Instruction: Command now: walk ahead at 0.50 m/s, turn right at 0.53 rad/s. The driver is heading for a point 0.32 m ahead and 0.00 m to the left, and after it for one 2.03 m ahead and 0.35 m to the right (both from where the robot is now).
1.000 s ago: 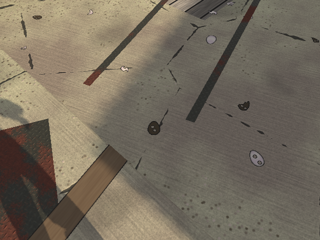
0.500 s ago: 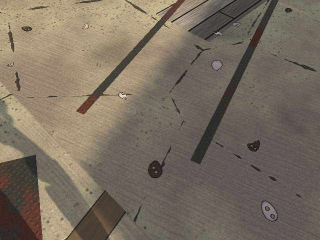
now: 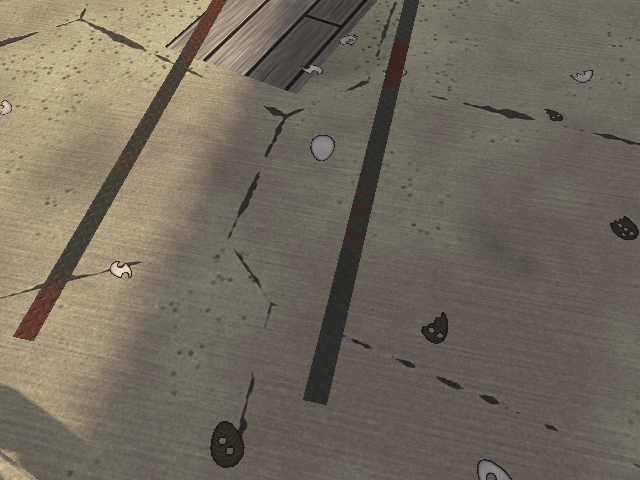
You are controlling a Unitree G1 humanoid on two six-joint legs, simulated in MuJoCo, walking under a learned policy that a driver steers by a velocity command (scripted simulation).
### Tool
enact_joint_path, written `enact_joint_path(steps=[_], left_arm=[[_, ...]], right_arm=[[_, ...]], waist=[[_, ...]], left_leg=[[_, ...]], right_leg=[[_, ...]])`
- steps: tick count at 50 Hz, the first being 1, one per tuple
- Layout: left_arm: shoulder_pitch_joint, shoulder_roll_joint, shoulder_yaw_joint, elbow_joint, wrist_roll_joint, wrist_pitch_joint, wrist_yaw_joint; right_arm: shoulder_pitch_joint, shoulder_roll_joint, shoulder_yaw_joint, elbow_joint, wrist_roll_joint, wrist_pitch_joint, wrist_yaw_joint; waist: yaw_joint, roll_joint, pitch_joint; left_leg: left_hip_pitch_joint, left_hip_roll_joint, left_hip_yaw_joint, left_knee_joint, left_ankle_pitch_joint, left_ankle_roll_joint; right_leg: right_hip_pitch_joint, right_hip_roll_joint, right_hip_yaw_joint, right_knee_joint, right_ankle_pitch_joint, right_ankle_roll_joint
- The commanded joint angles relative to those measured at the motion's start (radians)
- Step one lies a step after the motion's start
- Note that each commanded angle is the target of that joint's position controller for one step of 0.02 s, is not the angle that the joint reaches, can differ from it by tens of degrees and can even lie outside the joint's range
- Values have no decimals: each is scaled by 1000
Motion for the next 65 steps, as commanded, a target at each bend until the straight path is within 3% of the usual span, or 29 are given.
enact_joint_path(steps=[1, 5, 9, 13, 15, 16, 17, 18, 19, 21, 23, 28, 32, 35, 36, 37, 38, 40, 43, 47, 49, 52, 53, 54, 55, 57, 59, 61, 65], left_arm=[[30, 145, 40, -66, 1, -15, 24], [68, 168, 52, -51, -1, -18, 52], [164, 119, 40, 1, -16, -21, 77], [154, 104, 51, -2, -11, -18, 78], [181, 53, 40, 2, -5, -11, 70], [245, -9, 22, 3, 1, -11, 57], [338, 11, 14, 25, 5, -11, 58], [360, 65, 20, 12, -17, -17, 57], [286, 96, 26, -1, -38, -15, 67], [134, 117, 30, -35, -19, 1, 75], [107, 81, 27, -37, 6, 6, 69], [12, -6, -8, -46, 19, -11, 59], [-62, 20, -5, -62, 16, -9, 47], [-18, 53, 8, -50, 30, -10, 44], [17, 97, 20, -46, 37, -10, 51], [62, 171, 33, -51, 51, -5, 60], [84, 115, 16, -44, 43, 10, 61], [57, 68, -1, -25, 22, 25, 48], [-113, 78, -4, -42, 36, 33, 46], [-106, 139, 23, -18, 15, 45, 57], [-99, 129, 23, -5, 1, 42, 61], [-113, 88, 16, 5, -7, 39, 63], [-148, 43, 3, -11, -4, 36, 61], [-176, -14, -7, -40, -8, 20, 59], [-196, 38, 2, -50, -12, 3, 61], [-118, 85, 23, -7, -4, -6, 59], [-102, 61, 20, 14, 14, -2, 57], [-116, 2, 2, 25, 13, 6, 52], [-140, 19, -1, 31, 3, 22, 47]], right_arm=[[-62, -98, -26, -114, -18, -30, 0], [-114, -89, -16, -119, -32, -51, 15], [-252, -49, -1, -142, -30, -89, 43], [-111, -103, -22, -98, -19, -70, 37], [12, -108, -32, -63, -28, -66, 30], [146, -136, -39, -34, -50, -60, 31], [218, -122, -34, -22, -34, -40, 38], [261, -207, -65, 10, 8, -16, 41], [201, -212, -71, 5, 11, -4, 40], [47, -139, -36, -31, -23, 3, 32], [21, -99, -25, -15, -23, -2, 28], [61, -132, -38, 36, -4, 6, 3], [105, -126, -35, 86, 11, 28, -1], [88, -119, -29, 104, 16, 37, -4], [112, -96, -21, 110, 5, 33, -3], [191, -46, -3, 108, -22, 22, 1], [267, -9, 17, 132, -21, 25, 1], [177, -94, -8, 124, 0, 61, -7], [123, -73, -12, 125, -9, 111, -30], [115, -64, -12, 147, -9, 98, -25], [97, -63, -13, 149, -10, 84, -20], [145, -53, -15, 181, -16, 64, -14], [198, -87, -21, 194, -17, 58, -18], [251, -180, -46, 214, -7, 58, -23], [212, -213, -55, 198, -22, 51, -21], [125, -123, -31, 171, -25, 31, -25], [90, -103, -25, 169, -4, 32, -24], [79, -78, -16, 184, -10, 44, -25], [106, -132, -27, 220, -7, 62, -23]], waist=[[6, -50, -103], [18, -62, -97], [86, -80, -24], [8, -85, -57], [-49, 9, -101], [-79, 261, -248], [-71, 283, -312], [-65, 308, -365], [-66, 210, -322], [-41, 79, -163], [-15, 97, -113], [-32, 70, -153], [-47, 80, -162], [0, 64, -179], [10, 24, -201], [-18, -129, -302], [-10, -245, -397], [3, -151, -300], [-55, -138, -195], [-49, -177, -183], [-54, -163, -156], [-96, -110, -140], [-117, -14, -122], [-118, 195, -87], [-129, 260, -4], [-69, 167, -21], [-53, 131, -65], [-49, 119, -103], [-61, 146, -127]], left_leg=[[-224, 27, -38, -153, 50, -6], [-156, 12, -13, -351, 337, -29], [33, -47, -8, -733, 845, -23], [71, 5, -73, -757, 792, -5], [228, 36, -51, -740, 753, 7], [566, 199, -190, -647, 891, 93], [676, 268, -328, -595, 936, 133], [709, 336, -510, -680, 546, 231], [619, 323, -619, -806, 162, 250], [318, 304, -573, -880, 163, 257], [170, 215, -419, -921, 193, 215], [134, 147, -142, -918, 753, 190], [177, 137, -91, -873, 768, 149], [171, 105, -90, -764, 675, 93], [137, 55, -61, -681, 620, 51], [-5, -22, -12, -492, 320, -6], [-93, -53, 0, -299, -150, -56], [-176, -15, -29, -180, -240, -86], [-57, 28, -26, -306, -85, -108], [77, -27, 67, -452, 98, -67], [108, -25, 74, -540, 138, -28], [240, -19, 62, -687, 137, 39], [292, 80, -75, -796, 20, 86], [328, 220, -317, -954, -239, 165], [294, 333, -509, -1048, -229, 227], [338, 276, -373, -987, 119, 195], [377, 232, -222, -939, 507, 154], [308, 155, -74, -902, 694, 117], [234, 147, -36, -860, 758, 119]], right_leg=[[222, -272, 442, -291, -134, -259], [106, -243, 359, -296, -7, -244], [-15, -147, 282, -298, -380, -154], [95, -186, 287, -84, -465, -97], [44, -121, 231, 175, -458, -49], [-189, -10, 167, 574, -802, 20], [-325, -22, 204, 770, -854, 43], [-439, -29, 187, 886, -799, 50], [-504, -81, 134, 898, -691, 49], [-450, -163, 87, 836, -565, 50], [-356, -202, 87, 664, -536, 42], [-163, -156, 5, 259, -333, 55], [-71, -107, -1, 105, -185, 39], [90, -88, -6, -32, -92, -7], [194, -143, 37, -65, 105, -38], [426, -326, 201, 4, 450, -131], [506, -473, 354, -11, 496, -262], [367, -423, 375, -87, 115, -241], [96, -339, 263, -186, -134, -177], [-15, -286, 219, -293, -607, -170], [-36, -296, 233, -306, -691, -161], [-111, -250, 191, -240, -761, -104], [-196, -192, 125, -90, -734, -61], [-342, -50, -61, 158, -653, 6], [-433, -60, -39, 301, -661, 3], [-457, -110, 17, 426, -606, 8], [-413, -135, 2, 388, -533, 32], [-246, -120, -43, 267, -436, 52], [-29, -85, -76, 93, -310, 40]])
Velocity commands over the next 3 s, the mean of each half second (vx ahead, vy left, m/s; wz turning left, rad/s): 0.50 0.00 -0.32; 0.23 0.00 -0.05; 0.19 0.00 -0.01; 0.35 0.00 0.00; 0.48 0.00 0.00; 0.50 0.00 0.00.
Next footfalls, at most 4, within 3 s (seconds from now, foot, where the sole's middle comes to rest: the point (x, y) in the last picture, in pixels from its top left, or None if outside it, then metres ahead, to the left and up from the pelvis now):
0.28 left None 0.40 0.15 -0.81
0.72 right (391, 430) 0.55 -0.11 -0.81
1.06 left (281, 430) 0.54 0.13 -0.81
1.36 right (401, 381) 0.66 -0.14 -0.81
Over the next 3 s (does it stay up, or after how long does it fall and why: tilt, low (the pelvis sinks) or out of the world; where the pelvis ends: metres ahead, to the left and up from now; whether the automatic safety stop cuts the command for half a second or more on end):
stays up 1.30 -0.16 -0.03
